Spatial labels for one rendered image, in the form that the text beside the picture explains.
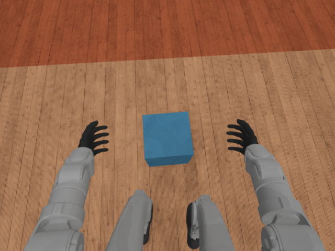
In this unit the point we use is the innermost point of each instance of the right robot upper arm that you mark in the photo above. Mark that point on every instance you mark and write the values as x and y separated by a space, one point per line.
289 237

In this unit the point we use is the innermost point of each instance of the left robot upper arm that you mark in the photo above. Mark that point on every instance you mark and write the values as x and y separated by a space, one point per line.
61 240

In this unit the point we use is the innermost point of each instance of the left robot forearm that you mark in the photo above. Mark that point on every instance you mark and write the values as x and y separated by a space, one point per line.
65 208

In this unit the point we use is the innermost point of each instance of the robot left foot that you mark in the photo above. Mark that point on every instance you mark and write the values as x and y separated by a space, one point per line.
146 236

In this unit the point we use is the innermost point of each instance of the right robot shin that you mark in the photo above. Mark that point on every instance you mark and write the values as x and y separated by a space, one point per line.
195 230

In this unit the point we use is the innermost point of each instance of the left robot hand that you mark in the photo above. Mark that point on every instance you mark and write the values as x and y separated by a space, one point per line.
88 137

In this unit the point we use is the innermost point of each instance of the right robot forearm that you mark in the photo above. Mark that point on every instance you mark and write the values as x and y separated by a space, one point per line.
277 204

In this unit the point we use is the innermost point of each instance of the right robot hand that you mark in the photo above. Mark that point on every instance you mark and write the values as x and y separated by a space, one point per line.
247 136

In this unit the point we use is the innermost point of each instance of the carton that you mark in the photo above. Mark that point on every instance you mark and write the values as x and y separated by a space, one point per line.
167 139

